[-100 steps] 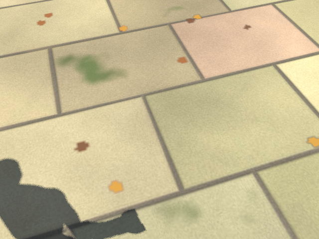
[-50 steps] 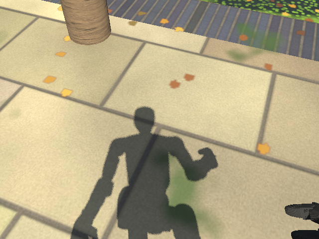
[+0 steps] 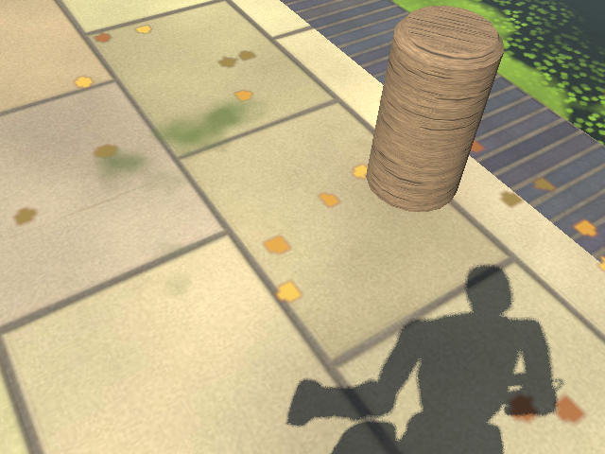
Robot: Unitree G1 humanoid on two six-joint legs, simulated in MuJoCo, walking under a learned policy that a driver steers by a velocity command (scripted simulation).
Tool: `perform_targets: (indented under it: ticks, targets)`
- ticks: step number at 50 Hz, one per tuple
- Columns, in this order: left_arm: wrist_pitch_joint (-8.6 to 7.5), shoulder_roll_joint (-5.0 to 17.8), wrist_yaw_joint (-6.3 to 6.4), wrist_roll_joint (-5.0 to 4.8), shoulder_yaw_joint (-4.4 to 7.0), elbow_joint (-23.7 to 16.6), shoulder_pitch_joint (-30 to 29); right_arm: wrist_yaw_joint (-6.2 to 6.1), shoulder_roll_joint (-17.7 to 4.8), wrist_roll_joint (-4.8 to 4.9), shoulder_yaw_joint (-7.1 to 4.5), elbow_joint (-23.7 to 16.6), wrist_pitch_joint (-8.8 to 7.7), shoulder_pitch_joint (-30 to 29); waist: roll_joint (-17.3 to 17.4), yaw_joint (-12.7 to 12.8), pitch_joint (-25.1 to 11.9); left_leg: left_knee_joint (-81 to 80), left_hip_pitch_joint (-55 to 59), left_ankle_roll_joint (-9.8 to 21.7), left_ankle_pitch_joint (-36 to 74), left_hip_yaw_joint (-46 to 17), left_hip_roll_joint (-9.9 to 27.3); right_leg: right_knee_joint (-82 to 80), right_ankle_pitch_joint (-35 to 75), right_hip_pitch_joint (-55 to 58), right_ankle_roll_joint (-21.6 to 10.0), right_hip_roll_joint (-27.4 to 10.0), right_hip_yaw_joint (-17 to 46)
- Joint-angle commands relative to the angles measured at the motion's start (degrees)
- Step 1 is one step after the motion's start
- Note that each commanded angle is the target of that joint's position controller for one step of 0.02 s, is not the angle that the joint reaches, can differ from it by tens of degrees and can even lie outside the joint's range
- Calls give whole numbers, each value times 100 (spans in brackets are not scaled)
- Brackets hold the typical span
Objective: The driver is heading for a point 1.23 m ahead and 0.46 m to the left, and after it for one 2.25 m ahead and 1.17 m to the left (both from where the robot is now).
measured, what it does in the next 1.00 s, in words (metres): walks ahead, turning left: left foot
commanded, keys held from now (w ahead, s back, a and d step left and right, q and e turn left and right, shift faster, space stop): q+shift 0.60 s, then shift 0.04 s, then w+shift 0.10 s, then w+e+shift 0.26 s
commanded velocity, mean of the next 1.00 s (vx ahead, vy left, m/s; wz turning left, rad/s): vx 0.19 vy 0.00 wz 0.55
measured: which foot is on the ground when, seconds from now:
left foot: down 0.00-0.14, up 0.16-0.48, down 0.50-1.00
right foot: down 0.00-0.50, up 0.52-1.00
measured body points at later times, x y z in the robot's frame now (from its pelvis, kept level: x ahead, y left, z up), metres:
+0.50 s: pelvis +0.00 +0.01 +0.00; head +0.03 +0.06 +0.45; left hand +0.04 +0.34 -0.11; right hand +0.27 -0.18 -0.07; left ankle -0.03 +0.12 -0.73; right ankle +0.05 -0.12 -0.73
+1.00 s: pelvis +0.08 +0.08 +0.02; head +0.08 +0.08 +0.47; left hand +0.05 +0.39 -0.09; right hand +0.32 -0.10 -0.08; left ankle -0.04 +0.12 -0.73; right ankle +0.22 +0.00 -0.69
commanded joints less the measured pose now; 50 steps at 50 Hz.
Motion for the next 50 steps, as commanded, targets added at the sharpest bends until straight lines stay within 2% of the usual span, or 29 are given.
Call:
perform_targets:
  ticks: [1, 4, 6, 7, 8, 9, 10, 11, 12, 14, 18, 22, 24, 25, 26, 27, 28, 29, 30, 31, 32, 33, 34, 36, 39, 43, 44, 47, 50]
  targets:
    - [-80, 618, 84, -15, 253, -467, -116, -109, -1330, 107, -459, -547, -113, -381, 1180, -8, -84, -1395, -429, 1030, 108, -1827, 1081, 650, -460, 93, -15, 99, 107]
    - [-124, 490, 10, -95, 272, -555, -41, -145, -1191, 200, -502, -687, -104, -434, 1127, 44, -475, -912, 233, 1119, 1623, -2279, 1083, 584, -698, -84, -74, 82, 389]
    - [-139, 583, -24, -88, 335, -493, 247, -149, -1100, 283, -526, -828, -24, -608, 793, 193, -727, -379, 43, 781, 1427, -2105, 691, -455, 395, 712, -151, -164, 459]
    - [-87, 969, -12, 17, 442, -502, 184, -151, -926, 293, -506, -955, 14, -506, -172, 6, -697, 289, -844, 425, 575, -1445, 247, -743, 702, 1266, -450, -821, 1034]
    - [-46, 1131, -15, 76, 502, -520, 259, -129, -917, 285, -512, -959, 16, -277, -1423, -8, -582, 1326, -1650, 56, -1135, -520, -435, -1315, 1410, 1568, -1156, -1861, 2200]
    - [-58, 943, 23, 97, 426, -677, 35, -96, -1211, 204, -641, -854, 3, 21, -1340, -77, -688, 2778, -1892, -189, -2009, -387, -205, -1382, 1949, 1595, -1646, -2568, 2603]
    - [-52, 740, 74, 63, 360, -817, -225, -64, -1364, 224, -731, -722, 19, 147, -709, -200, -666, 3492, -1934, -282, -1780, -353, 20, -1321, 1898, 1444, -1607, -2450, 2179]
    - [-29, 693, 125, 5, 358, -886, -516, -71, -1269, 259, -733, -636, 70, 221, -374, -309, -513, 3730, -1983, -360, -1427, -244, 150, -1278, 1565, 1310, -1398, -2137, 1650]
    - [-28, 714, 159, -51, 364, -905, -664, -72, -1112, 268, -687, -618, 115, 207, -327, -295, -342, 3656, -2129, -423, -1069, -154, 294, -1306, 1401, 1284, -1264, -1932, 1230]
    - [17, 798, 214, -8, 387, -865, -593, -32, -874, 292, -604, -731, 146, -5, -463, -122, -254, 3295, -2067, -536, -704, 200, 408, -1388, 1494, 1270, -1230, -1672, 579]
    - [121, 1005, 192, -12, 495, -760, -423, 109, -692, 245, -497, -1050, 110, -395, -604, 117, -587, 2044, -1545, -533, -690, 538, 619, -1294, 1881, 1605, -1286, -1862, -16]
    - [103, 1187, 45, -161, 600, -673, -524, 196, -905, 248, -589, -1059, 187, -187, -753, -26, -711, 982, -731, -277, -505, 917, 508, -1056, 2006, 1530, -1085, -2104, -394]
    - [85, 1108, 3, -277, 605, -608, -632, 204, -941, 259, -669, -973, 239, 135, -653, -294, -762, 36, -46, 6, 19, 1070, 341, -553, 1647, 1345, -730, -2068, -674]
    - [83, 907, -28, -293, 575, -481, -422, 141, -1079, 241, -759, -850, 235, 483, -329, -419, -791, -491, 644, 240, 522, 906, 202, 69, 1138, 912, -398, -1814, -929]
    - [83, 644, -66, -177, 514, -512, -354, 36, -1709, 234, -972, -802, 197, 951, 1001, -528, -684, -1114, 1688, 742, 2411, -563, 967, 1662, -471, -473, 110, -1200, -1354]
    - [46, 388, -15, 15, 389, -1078, -930, 13, -2333, 54, -1036, -979, 60, 801, 2300, -368, -865, -1257, 2079, 2004, 3049, -2998, 2160, 3189, -2555, -2327, 480, -279, -696]
    - [15, 695, 33, -10, 475, -1087, -1335, 86, -1980, -50, -960, -1058, -127, 705, 1332, -694, -1202, -1418, 2004, 2204, 2619, -2833, 2204, 3982, -2487, -2519, 401, -261, 270]
    - [-9, 721, 60, -115, 484, -1085, -1393, 73, -1820, -25, -866, -979, -239, 557, 1112, -517, -990, -1459, 1759, 1903, 2190, -2404, 1946, 4027, -1956, -2542, 234, -288, 486]
    - [-21, 746, 113, -105, 517, -950, -1209, 20, -1657, 110, -827, -984, -261, 257, 729, -298, -806, -1398, 1575, 1546, 1848, -2015, 1613, 3805, -1397, -2516, 175, -391, 587]
    - [-1, 852, 157, -56, 549, -846, -1005, -37, -1399, 222, -726, -1034, -211, -93, 705, -137, -766, -1319, 1411, 1324, 1889, -1697, 1500, 3605, -1008, -2424, 200, -454, 567]
    - [17, 838, 142, -38, 551, -742, -838, -87, -1262, 200, -648, -1103, -173, -257, 828, -56, -857, -1274, 1111, 1261, 2213, -1464, 1356, 3677, -753, -2039, 253, -388, 464]
    - [3, 801, 72, -60, 540, -626, -565, -104, -1147, 192, -604, -1034, -180, -66, 780, -51, -1134, -1421, 1104, 1230, 1020, -1377, 1197, 3548, -416, -1819, 254, -360, 388]
    - [-22, 739, -5, -116, 513, -574, -498, -85, -1103, 197, -573, -977, -225, 123, 767, -132, -1174, -1663, 1110, 1213, -581, -1460, 1107, 3263, -140, -1766, 248, -353, 311]
    - [-83, 689, -85, -205, 474, -638, -741, -47, -1194, 156, -547, -873, -331, 342, 1010, -290, -839, -2096, 1032, 1247, -1841, -1858, 1191, 2542, 91, -1873, 262, -307, 248]
    - [-236, 665, -162, -216, 419, -597, -848, -43, -1196, 88, -497, -695, -472, 486, 1184, -405, -507, -2252, 1176, 1161, -1634, -1717, 1302, 1644, 437, -1857, 211, -398, 221]
    - [-316, 660, -191, -298, 354, -636, -921, -1, -1273, 78, -468, -528, -659, 718, 1015, -574, -80, -2464, 1365, 1175, -1808, -1698, 1645, 1439, 666, -2362, 70, -577, 277]
    - [-36, 628, -368, 227, 324, -464, -710, 128, -1249, -228, -441, -446, -585, 1051, 1082, -632, -174, -2771, 1308, 1016, -2171, -1404, 1376, 1517, 444, -2140, 159, -383, 18]
    - [105, 691, -560, 15, 355, -550, -776, 159, -1178, -228, -415, -435, -598, 895, 999, -586, 214, -2855, 1194, 855, -1898, -916, 1509, 1542, 509, -2231, 145, -294, 237]
    - [51, 689, -619, 21, 321, -652, -836, 60, -1233, -201, -444, -330, -703, 914, 713, -509, 246, -2929, 1532, 811, -1699, -657, 1799, 1397, 474, -2302, -30, -473, 243]
Keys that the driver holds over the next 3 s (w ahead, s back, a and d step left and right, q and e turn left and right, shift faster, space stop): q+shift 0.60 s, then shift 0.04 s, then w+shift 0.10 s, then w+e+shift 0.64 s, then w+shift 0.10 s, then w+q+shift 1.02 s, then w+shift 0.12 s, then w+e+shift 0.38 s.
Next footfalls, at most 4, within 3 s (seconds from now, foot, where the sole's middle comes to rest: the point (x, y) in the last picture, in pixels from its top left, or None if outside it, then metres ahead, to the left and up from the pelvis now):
0.50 left None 0.00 0.14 -0.77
1.16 right None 0.33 0.04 -0.77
1.60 left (196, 335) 0.79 0.27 -0.77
2.02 right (263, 211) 1.21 0.14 -0.77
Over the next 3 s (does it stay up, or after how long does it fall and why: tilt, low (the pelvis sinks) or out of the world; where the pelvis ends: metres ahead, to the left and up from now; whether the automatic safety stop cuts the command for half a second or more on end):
stays up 1.76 0.77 0.00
